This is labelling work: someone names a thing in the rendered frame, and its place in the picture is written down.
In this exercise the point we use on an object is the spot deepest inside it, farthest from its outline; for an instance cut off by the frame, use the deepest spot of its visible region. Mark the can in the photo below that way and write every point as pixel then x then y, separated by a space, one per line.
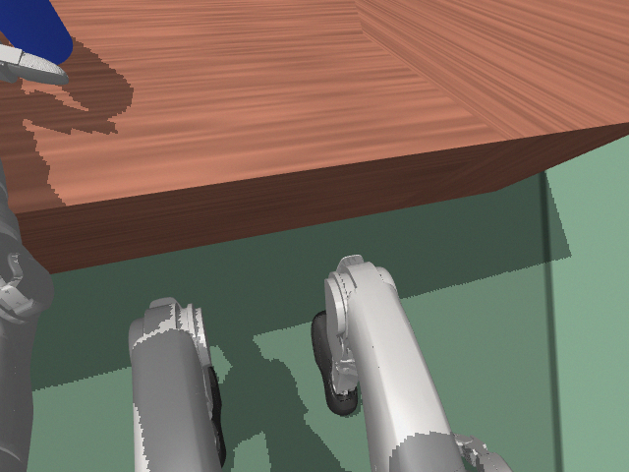
pixel 35 27

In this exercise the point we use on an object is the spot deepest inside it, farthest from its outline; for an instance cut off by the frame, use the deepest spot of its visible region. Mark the left robot foot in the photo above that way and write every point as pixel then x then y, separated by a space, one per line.
pixel 216 414

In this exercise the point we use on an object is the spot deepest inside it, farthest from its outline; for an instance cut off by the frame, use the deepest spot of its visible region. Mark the right robot hand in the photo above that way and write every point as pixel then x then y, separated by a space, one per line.
pixel 476 453

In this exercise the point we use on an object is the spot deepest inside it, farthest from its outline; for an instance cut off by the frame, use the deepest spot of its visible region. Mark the right robot foot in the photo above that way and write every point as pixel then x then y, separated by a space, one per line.
pixel 338 403

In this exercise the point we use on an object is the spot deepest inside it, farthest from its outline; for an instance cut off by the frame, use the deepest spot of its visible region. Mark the left robot hand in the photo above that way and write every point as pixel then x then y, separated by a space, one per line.
pixel 14 63

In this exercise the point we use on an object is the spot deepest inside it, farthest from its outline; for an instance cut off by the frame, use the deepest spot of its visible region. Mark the left robot arm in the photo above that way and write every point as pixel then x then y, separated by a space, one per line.
pixel 26 289

